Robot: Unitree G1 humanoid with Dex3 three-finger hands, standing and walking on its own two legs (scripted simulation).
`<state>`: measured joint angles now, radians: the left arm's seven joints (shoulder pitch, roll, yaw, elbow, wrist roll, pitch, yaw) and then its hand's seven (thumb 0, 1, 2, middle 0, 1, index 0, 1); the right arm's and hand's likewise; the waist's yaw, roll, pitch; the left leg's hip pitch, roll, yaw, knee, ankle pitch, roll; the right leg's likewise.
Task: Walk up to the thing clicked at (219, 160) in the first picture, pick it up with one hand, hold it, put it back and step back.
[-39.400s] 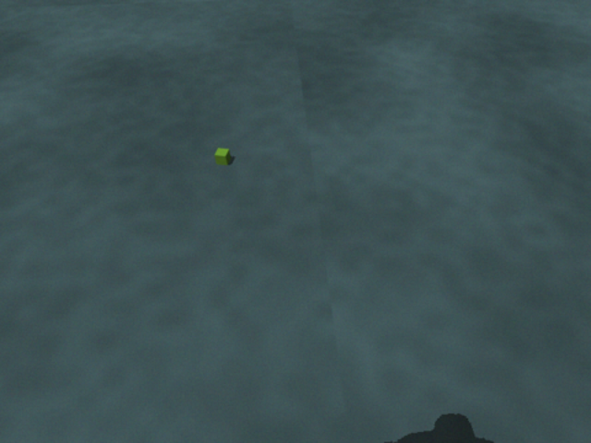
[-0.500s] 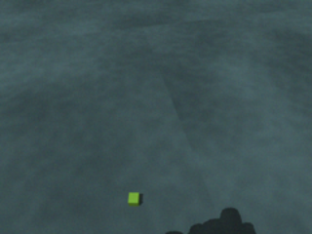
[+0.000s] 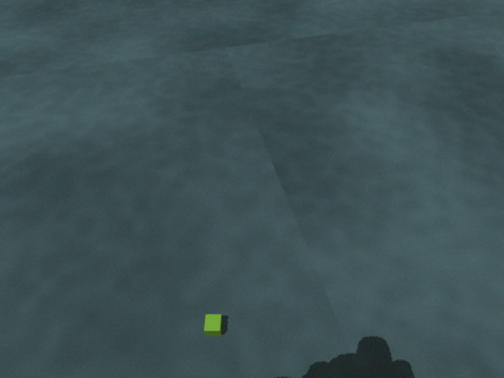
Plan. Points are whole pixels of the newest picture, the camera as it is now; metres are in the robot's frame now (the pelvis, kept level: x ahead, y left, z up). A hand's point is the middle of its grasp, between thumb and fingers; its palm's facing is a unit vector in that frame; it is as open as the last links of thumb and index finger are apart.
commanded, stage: stand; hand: left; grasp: from above
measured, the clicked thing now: (213, 325) +0.45 +0.19 -0.75
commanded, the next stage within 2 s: step back in 1.40 s
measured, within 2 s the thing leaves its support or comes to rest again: neither
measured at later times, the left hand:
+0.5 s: hand out of the picture +0.07 +0.24 -0.16, palm faces +0.00 -0.94 -0.33, open 7.4 cm
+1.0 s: hand out of the picture +0.09 +0.24 -0.15, palm faces +0.00 -0.94 -0.33, open 7.4 cm
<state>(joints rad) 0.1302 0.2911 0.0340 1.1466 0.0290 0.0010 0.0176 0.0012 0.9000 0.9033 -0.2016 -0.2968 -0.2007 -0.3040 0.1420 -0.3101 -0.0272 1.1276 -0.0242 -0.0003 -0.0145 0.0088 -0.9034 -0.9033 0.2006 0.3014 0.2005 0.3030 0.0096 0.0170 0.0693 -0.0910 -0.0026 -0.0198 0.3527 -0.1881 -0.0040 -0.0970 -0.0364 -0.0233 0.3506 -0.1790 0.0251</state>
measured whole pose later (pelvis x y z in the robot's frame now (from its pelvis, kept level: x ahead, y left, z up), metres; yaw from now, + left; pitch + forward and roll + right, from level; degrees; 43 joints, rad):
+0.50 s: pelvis +0.01 -0.01 +0.00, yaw +0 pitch -3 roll +0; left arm 0.11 0.30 0.03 1.16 0.02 0.00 0.01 0.00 0.90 0.90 -0.20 -0.30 -0.20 -0.30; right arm 0.13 -0.32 -0.01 1.14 -0.02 0.00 -0.01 0.01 -0.90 -0.90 0.20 0.30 0.20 0.30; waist 0.01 0.02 0.07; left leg -0.09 0.01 -0.02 0.33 -0.19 -0.01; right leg -0.10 -0.02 -0.02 0.33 -0.17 0.02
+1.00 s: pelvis +0.01 +0.00 +0.00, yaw -1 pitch -3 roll +0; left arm 0.09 0.31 0.03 1.15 0.02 -0.01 0.00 0.00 0.90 0.90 -0.20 -0.30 -0.20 -0.30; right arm 0.11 -0.33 -0.01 1.14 -0.02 -0.01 0.00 0.01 -0.90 -0.90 0.20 0.30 0.20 0.30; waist 0.00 0.01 0.06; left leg -0.08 0.01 -0.01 0.32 -0.19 -0.01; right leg -0.09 -0.02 -0.02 0.32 -0.18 0.02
